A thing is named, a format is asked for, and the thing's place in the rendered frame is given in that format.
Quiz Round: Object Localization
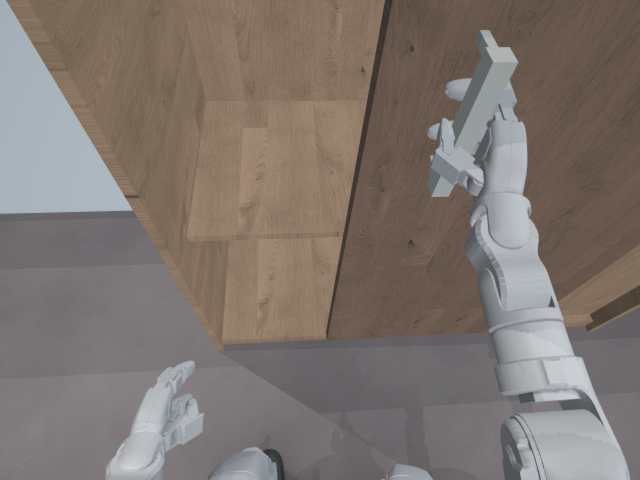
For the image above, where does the handle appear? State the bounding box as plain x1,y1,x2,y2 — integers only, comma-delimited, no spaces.
427,30,518,197

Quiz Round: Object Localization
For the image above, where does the robot left shin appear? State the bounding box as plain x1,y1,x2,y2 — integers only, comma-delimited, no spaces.
242,447,269,458

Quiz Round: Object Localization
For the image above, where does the left robot foot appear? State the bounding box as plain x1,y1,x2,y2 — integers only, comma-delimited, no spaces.
263,449,284,480

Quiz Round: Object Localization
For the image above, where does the wardrobe door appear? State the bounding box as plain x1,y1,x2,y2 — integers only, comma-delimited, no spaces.
558,245,640,316
326,0,640,341

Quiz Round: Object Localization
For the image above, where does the robot right forearm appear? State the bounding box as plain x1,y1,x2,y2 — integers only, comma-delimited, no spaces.
464,192,630,480

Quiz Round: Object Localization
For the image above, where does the robot left hand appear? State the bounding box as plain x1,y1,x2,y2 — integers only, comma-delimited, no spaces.
130,361,204,452

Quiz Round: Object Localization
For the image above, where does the robot right hand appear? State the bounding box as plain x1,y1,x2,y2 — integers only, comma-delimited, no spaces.
427,78,527,204

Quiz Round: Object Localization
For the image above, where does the robot right upper arm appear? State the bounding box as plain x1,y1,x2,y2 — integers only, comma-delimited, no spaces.
500,409,627,480

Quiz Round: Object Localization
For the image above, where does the robot left forearm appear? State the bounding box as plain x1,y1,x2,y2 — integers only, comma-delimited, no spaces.
106,431,166,480

